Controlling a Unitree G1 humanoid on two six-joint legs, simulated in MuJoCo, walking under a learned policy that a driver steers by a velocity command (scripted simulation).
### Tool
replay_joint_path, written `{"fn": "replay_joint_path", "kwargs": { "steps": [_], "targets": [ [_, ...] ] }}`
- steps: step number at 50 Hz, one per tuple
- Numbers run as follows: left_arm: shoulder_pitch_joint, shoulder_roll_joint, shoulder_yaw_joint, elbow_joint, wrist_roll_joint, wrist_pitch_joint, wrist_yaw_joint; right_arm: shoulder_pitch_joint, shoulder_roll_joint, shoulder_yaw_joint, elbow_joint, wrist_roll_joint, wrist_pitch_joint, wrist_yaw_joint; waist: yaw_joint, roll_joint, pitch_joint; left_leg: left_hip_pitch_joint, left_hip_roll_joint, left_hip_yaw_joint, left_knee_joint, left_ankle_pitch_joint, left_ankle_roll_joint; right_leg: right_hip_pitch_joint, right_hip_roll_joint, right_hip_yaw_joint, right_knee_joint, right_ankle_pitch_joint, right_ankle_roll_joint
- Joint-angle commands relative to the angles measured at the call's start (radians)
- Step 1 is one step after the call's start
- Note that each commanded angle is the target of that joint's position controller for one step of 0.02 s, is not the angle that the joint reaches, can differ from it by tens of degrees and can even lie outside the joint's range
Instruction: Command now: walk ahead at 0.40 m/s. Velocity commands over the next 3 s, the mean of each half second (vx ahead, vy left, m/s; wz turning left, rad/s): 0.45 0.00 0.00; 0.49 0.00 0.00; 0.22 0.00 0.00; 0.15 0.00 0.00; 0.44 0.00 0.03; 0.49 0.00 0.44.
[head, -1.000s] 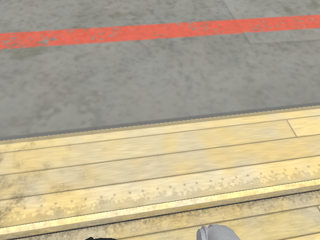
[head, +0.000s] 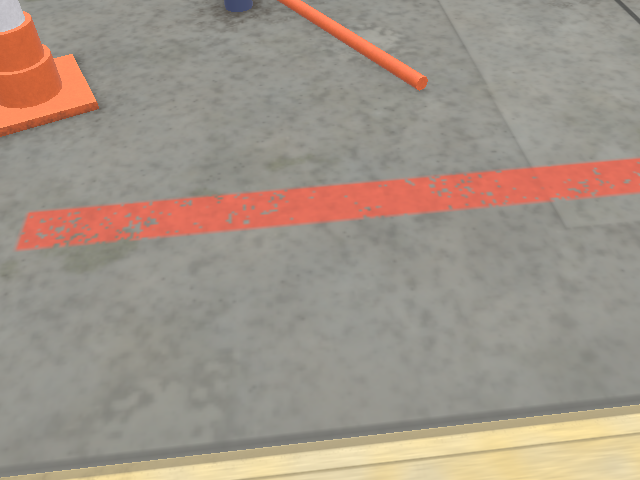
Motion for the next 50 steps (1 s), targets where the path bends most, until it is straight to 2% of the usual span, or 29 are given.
{"fn": "replay_joint_path", "kwargs": {
  "steps": [1,5,7,9,12,14,15,16,17,18,19,20,21,22,24,26,29,30,32,34,38,41,43,44,45,46,47,48,50],
  "targets": [
    [0.090,0.072,0.001,0.013,0.005,-0.026,0.001,-0.152,0.008,0.011,-0.125,0.002,-0.032,0.019,-0.001,-0.058,0.169,-0.580,0.031,-0.001,0.489,0.016,0.011,0.179,-0.318,0.432,-0.288,-0.109,-0.160],
    [0.162,0.036,-0.030,0.082,0.008,-0.043,-0.010,-0.357,0.092,0.066,-0.266,0.017,-0.009,-0.009,-0.003,-0.062,0.198,-0.877,0.007,0.022,0.818,-0.083,0.046,0.147,-0.323,0.332,-0.242,0.106,-0.130],
    [0.152,0.046,-0.040,0.095,0.007,-0.052,-0.010,-0.455,0.087,0.088,-0.344,0.014,-0.003,-0.017,-0.014,-0.072,0.230,-0.921,0.024,0.038,0.727,-0.108,0.057,0.094,-0.297,0.277,-0.281,0.096,-0.093],
    [0.154,0.040,-0.050,0.121,-0.013,-0.038,0.008,-0.529,0.063,0.106,-0.412,0.018,0.000,-0.008,-0.013,-0.081,0.245,-0.784,0.040,0.102,0.448,-0.073,0.042,-0.010,-0.232,0.207,-0.377,0.151,-0.067],
    [0.081,0.081,-0.048,0.082,-0.045,-0.024,0.027,-0.440,0.076,0.112,-0.384,0.034,0.029,0.017,-0.049,-0.057,0.116,-0.223,-0.002,0.186,0.072,0.095,0.075,-0.083,-0.230,0.069,-0.477,0.716,-0.088],
    [0.085,0.169,-0.028,0.060,-0.053,-0.032,0.018,-0.314,0.022,0.089,-0.336,0.047,0.027,0.005,-0.114,-0.140,0.021,0.002,-0.090,0.240,-0.059,0.041,0.093,0.050,-0.282,0.039,-0.248,1.470,-0.088],
    [0.103,0.195,-0.013,0.065,-0.041,-0.032,0.014,-0.186,-0.023,0.064,-0.298,0.032,0.021,-0.008,-0.168,-0.172,-0.047,0.089,-0.126,0.221,-0.145,0.009,0.109,0.158,-0.300,0.060,-0.048,1.636,-0.064],
    [0.064,0.228,0.004,0.059,-0.043,-0.034,0.004,-0.061,-0.056,0.046,-0.260,0.027,0.011,-0.015,-0.231,-0.202,-0.112,0.213,-0.123,0.143,-0.306,0.014,0.127,0.196,-0.300,0.047,0.176,1.588,-0.028],
    [0.069,0.191,0.004,0.035,-0.040,-0.044,-0.005,0.052,-0.149,0.011,-0.227,0.000,0.000,-0.015,-0.259,-0.167,-0.209,0.412,0.013,-0.150,-0.400,-0.166,0.179,0.055,-0.247,0.065,0.505,1.262,-0.008],
    [0.072,0.059,-0.006,-0.036,-0.046,-0.048,-0.042,0.073,-0.253,-0.021,-0.180,0.007,-0.004,-0.012,-0.186,0.165,-0.276,0.607,0.310,-0.816,-0.760,-0.161,0.328,-0.342,0.034,0.088,0.977,0.126,0.057],
    [0.001,0.099,0.016,-0.072,-0.006,-0.056,-0.057,-0.015,-0.222,-0.023,-0.190,0.027,0.001,-0.010,-0.145,0.088,-0.231,0.527,0.301,-1.009,-0.937,-0.123,0.291,-0.470,0.013,0.239,1.178,0.091,0.032],
    [-0.031,0.077,0.015,-0.120,-0.009,-0.057,-0.058,-0.123,-0.171,-0.012,-0.171,0.025,-0.014,-0.006,-0.055,0.047,-0.104,0.383,0.303,-0.856,-0.931,-0.170,0.262,-0.513,-0.024,0.202,1.265,0.146,0.022],
    [-0.077,0.063,0.012,-0.143,0.003,-0.054,-0.046,-0.139,-0.086,0.000,-0.139,0.022,-0.033,0.001,-0.036,-0.076,-0.002,0.262,0.287,-0.690,-0.907,-0.109,0.214,-0.539,-0.065,0.171,1.266,0.170,0.004],
    [-0.138,0.037,0.009,-0.170,0.004,-0.040,-0.035,-0.124,-0.016,0.014,-0.094,0.007,-0.045,0.002,-0.017,-0.126,0.054,0.151,0.254,-0.549,-0.883,-0.041,0.183,-0.539,-0.092,0.187,1.252,0.183,-0.011],
    [-0.155,-0.016,-0.012,-0.210,-0.011,-0.003,-0.018,-0.099,0.042,0.033,-0.033,-0.003,-0.073,0.007,0.031,-0.043,0.083,0.068,0.206,-0.384,-0.917,0.056,0.151,-0.574,-0.097,0.198,1.306,0.132,-0.035],
    [-0.170,-0.023,-0.025,-0.237,-0.006,0.017,-0.012,-0.066,0.004,0.024,0.011,0.012,-0.094,0.010,0.060,-0.027,0.110,0.068,0.161,-0.251,-0.952,0.142,0.120,-0.637,-0.099,0.222,1.216,0.134,-0.040],
    [-0.233,0.056,-0.010,-0.244,0.007,0.025,-0.030,-0.050,-0.049,0.019,-0.014,0.026,-0.102,0.003,0.036,-0.023,0.110,0.120,0.082,-0.084,-1.048,0.330,0.099,-0.581,-0.137,0.108,0.860,0.280,0.000],
    [-0.271,0.056,-0.012,-0.264,0.008,0.024,-0.039,-0.003,-0.069,0.017,-0.010,0.031,-0.107,-0.001,0.019,0.028,0.099,0.161,0.091,-0.088,-1.060,0.444,0.109,-0.577,-0.150,0.071,0.764,0.318,0.018],
    [-0.381,0.054,-0.015,-0.283,0.000,0.018,-0.047,0.060,-0.085,0.012,-0.008,0.040,-0.111,-0.008,-0.029,0.013,0.085,0.293,0.078,-0.058,-1.066,0.610,0.093,-0.564,-0.151,0.023,0.556,0.367,0.040],
    [-0.477,0.030,-0.024,-0.297,-0.019,0.020,-0.053,0.128,-0.106,0.004,-0.017,0.034,-0.106,-0.015,-0.083,0.028,0.081,0.424,0.086,-0.059,-1.094,0.646,0.071,-0.540,-0.128,-0.015,0.375,0.357,0.060],
    [-0.581,0.051,-0.020,-0.318,-0.014,0.024,-0.052,0.201,-0.111,0.003,-0.019,0.022,-0.083,-0.025,-0.129,0.069,0.105,0.682,0.144,-0.074,-1.070,0.704,0.077,-0.582,-0.109,-0.021,0.187,0.317,0.062],
    [-0.558,0.066,-0.013,-0.314,-0.010,0.017,-0.044,0.177,-0.120,0.002,-0.021,0.018,-0.078,-0.030,-0.091,0.079,0.106,0.709,0.171,-0.045,-0.980,0.954,0.081,-0.446,-0.065,-0.038,0.110,0.210,0.018],
    [-0.434,0.097,0.005,-0.277,-0.003,0.010,-0.029,0.164,-0.145,-0.003,-0.013,0.015,-0.075,-0.034,-0.028,0.091,0.062,0.697,0.178,-0.035,-0.826,1.178,0.076,-0.273,-0.009,-0.051,0.068,0.135,-0.029],
    [-0.291,0.118,0.020,-0.230,0.003,-0.001,-0.021,0.140,-0.154,-0.004,-0.018,0.021,-0.069,-0.034,0.042,0.067,-0.002,0.640,0.159,-0.014,-0.669,1.144,0.065,-0.089,-0.002,-0.039,-0.002,0.183,-0.058],
    [-0.122,0.165,0.038,-0.184,0.025,-0.011,-0.010,0.109,-0.144,0.002,-0.044,0.028,-0.069,-0.033,0.113,0.034,-0.099,0.446,0.134,0.000,-0.453,0.896,0.057,0.181,-0.112,0.070,0.002,0.158,-0.099],
    [-0.012,0.283,0.070,-0.176,0.051,-0.015,-0.002,0.188,-0.046,0.025,-0.096,0.071,-0.070,-0.020,0.093,-0.193,-0.249,0.051,-0.020,0.058,-0.036,0.337,0.002,0.531,-0.445,0.551,-0.014,0.095,-0.253],
    [-0.068,0.234,0.062,-0.181,0.010,-0.001,-0.010,0.159,-0.119,0.002,-0.087,0.045,-0.069,-0.020,0.071,-0.124,-0.257,-0.081,-0.091,-0.060,0.115,-0.102,0.007,0.478,-0.492,0.793,-0.152,0.080,-0.277],
    [-0.182,0.195,0.047,-0.192,-0.011,0.002,-0.014,0.050,-0.130,-0.006,-0.124,0.032,-0.070,-0.016,0.026,-0.063,-0.068,-0.144,-0.027,-0.106,0.105,-0.003,0.011,0.313,-0.434,0.607,-0.183,0.046,-0.238],
    [-0.253,0.112,0.023,-0.185,-0.016,-0.012,-0.020,0.008,-0.110,-0.001,-0.131,0.027,-0.067,-0.004,-0.032,-0.027,0.068,-0.086,0.030,-0.098,-0.005,0.090,0.005,0.091,-0.345,0.391,-0.255,0.177,-0.156]
  ]
}}
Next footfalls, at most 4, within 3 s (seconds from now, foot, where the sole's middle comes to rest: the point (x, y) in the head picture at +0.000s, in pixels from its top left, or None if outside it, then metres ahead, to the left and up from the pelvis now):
0.32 left None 0.37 0.10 -0.66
0.90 right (379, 410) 0.67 -0.05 -0.66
1.36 left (304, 334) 0.86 0.12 -0.66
1.68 right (395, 353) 0.81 -0.09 -0.66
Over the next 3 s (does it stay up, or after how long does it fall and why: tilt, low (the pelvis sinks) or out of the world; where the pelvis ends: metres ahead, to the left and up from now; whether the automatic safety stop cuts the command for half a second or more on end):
stays up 1.31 0.02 0.09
